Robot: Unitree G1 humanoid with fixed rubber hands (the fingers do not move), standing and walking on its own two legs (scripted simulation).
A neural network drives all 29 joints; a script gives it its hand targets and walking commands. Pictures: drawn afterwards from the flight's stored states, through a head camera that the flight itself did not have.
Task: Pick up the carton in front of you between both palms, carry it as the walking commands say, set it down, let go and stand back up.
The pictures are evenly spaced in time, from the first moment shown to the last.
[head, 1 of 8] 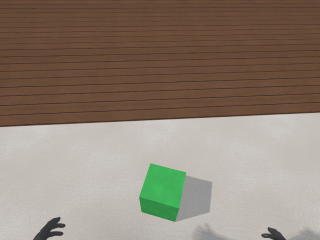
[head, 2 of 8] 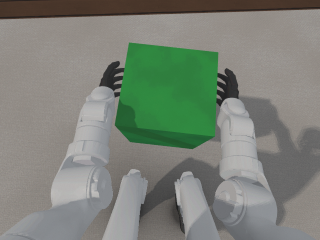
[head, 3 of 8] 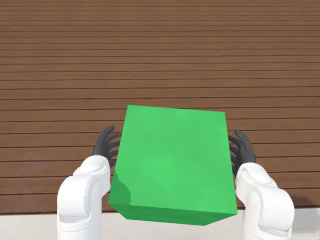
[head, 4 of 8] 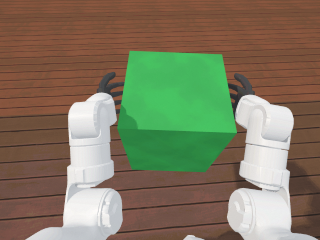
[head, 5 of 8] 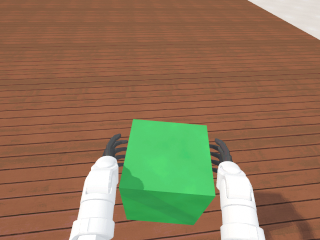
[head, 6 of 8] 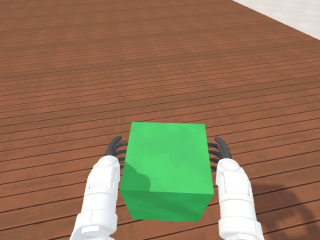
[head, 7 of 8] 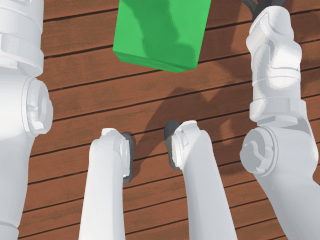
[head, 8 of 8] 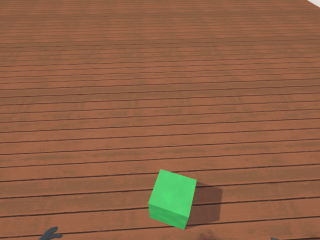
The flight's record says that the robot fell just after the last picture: no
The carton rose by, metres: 1.15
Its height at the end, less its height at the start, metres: +0.42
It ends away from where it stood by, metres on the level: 5.25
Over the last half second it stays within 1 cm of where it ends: yes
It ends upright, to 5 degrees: yes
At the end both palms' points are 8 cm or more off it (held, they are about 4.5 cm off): yes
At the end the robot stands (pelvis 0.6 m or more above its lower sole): yes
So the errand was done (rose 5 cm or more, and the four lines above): yes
